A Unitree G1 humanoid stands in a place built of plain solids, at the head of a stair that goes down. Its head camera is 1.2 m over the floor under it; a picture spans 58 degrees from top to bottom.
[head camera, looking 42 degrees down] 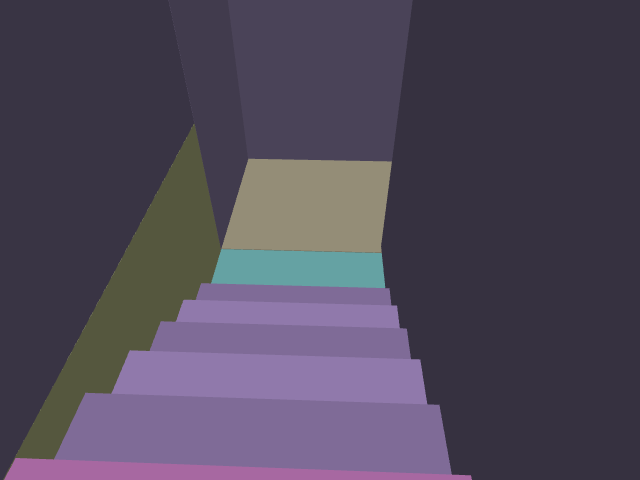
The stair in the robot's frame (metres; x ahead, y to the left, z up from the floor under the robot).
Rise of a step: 0.17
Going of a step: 0.28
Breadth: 1.20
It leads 2 degrees to the right of straight ahead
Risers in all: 6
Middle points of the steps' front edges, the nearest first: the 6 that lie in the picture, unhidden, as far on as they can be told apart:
0.45 0.21 0.00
0.73 0.20 -0.17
1.01 0.19 -0.34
1.29 0.18 -0.51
1.57 0.17 -0.68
1.85 0.16 -0.85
